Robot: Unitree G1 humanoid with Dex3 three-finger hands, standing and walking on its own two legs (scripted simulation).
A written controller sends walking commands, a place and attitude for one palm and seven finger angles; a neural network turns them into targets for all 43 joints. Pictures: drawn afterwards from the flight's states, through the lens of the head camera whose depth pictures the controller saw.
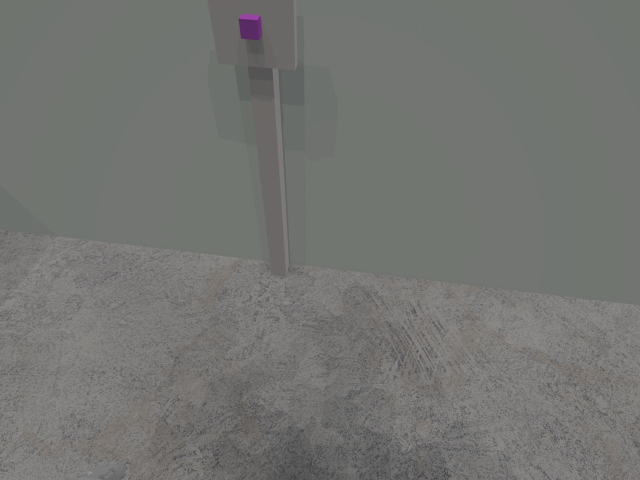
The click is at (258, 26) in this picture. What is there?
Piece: button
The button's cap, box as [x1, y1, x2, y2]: [239, 14, 261, 39]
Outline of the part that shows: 242,14 239,18 241,38 258,39 261,35 260,16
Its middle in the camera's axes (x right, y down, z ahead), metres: -0.15 -0.44 +0.81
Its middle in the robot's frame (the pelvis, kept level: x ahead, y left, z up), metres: +0.92 +0.21 +0.17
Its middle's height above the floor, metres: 0.94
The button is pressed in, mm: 0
